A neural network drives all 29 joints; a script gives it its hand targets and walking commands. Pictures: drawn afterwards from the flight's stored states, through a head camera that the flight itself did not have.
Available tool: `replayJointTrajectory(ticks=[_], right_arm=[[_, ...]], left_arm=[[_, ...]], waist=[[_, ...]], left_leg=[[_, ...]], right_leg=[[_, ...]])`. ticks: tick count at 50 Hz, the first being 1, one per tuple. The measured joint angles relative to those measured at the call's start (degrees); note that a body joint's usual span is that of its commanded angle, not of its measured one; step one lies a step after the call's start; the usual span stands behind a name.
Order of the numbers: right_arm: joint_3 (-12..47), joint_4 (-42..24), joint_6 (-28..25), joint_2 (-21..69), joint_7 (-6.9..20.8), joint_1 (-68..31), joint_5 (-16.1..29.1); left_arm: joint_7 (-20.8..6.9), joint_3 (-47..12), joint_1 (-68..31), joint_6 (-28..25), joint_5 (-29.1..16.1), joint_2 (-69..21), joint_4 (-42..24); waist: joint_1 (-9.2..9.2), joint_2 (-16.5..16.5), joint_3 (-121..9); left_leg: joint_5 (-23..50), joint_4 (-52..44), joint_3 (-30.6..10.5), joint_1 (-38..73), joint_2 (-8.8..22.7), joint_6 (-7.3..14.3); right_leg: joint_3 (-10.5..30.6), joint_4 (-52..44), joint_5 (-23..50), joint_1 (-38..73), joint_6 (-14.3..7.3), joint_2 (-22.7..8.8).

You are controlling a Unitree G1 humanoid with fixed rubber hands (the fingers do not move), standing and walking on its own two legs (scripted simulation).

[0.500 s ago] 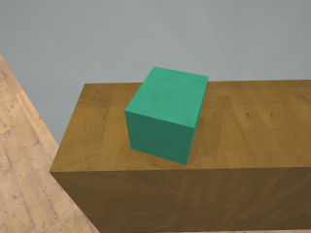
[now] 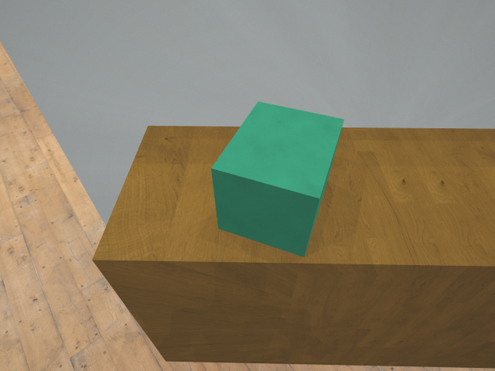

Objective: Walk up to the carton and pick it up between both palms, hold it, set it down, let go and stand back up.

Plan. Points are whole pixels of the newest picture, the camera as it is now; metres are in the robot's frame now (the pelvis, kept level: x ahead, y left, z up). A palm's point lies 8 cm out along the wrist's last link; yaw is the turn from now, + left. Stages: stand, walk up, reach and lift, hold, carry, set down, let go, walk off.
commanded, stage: stand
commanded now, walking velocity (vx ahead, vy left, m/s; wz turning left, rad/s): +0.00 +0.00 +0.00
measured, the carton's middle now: (279, 175) +0.50 -0.06 +0.04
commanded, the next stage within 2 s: none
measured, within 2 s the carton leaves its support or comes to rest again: neither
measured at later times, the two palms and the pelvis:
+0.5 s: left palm out of the picture +0.05 +0.29 -0.12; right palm out of the picture +0.06 -0.29 -0.13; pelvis +0.00 +0.00 +0.00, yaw +0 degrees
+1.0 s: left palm out of the picture +0.06 +0.28 -0.12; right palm out of the picture +0.08 -0.29 -0.12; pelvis +0.01 -0.01 +0.00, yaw +0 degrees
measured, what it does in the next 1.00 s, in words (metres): stands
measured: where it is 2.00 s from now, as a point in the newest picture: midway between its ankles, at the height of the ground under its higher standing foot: outside the picture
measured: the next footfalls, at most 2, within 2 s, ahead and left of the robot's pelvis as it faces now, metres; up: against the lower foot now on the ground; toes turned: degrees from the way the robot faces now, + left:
none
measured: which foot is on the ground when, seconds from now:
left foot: down 0.00-1.00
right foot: down 0.00-1.00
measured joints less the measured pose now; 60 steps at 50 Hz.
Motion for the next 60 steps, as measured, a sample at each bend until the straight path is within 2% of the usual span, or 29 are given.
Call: replayJointTrajectory(ticks=[27,60], right_arm=[[-0.07,0.93,0.54,0.68,-0.21,-0.09,0.42],[-0.06,1.01,0.95,0.59,-0.61,-1.59,0.58]], left_arm=[[-0.05,-0.26,-1.37,-0.1,0.0,0.13,1.73],[-0.04,-0.58,-2.14,-0.38,0.2,-1.16,1.33]], waist=[[-0.83,-0.3,0.53],[-0.49,-0.24,0.28]], left_leg=[[0.57,-0.92,-0.04,-0.11,0.09,-0.02],[0.19,-1.07,-0.19,0.66,0.8,-0.71]], right_leg=[[-0.04,-1.35,0.82,0.09,0.01,0.13],[-0.22,-1.46,0.38,0.82,-0.56,0.83]])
